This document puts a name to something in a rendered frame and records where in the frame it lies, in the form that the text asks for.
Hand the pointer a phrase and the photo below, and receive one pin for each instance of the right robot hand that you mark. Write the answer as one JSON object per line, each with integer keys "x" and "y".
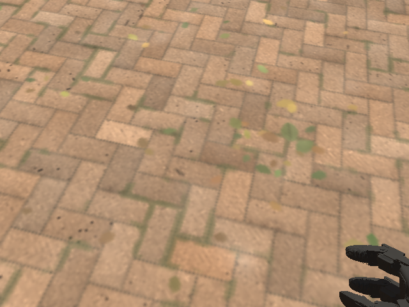
{"x": 390, "y": 292}

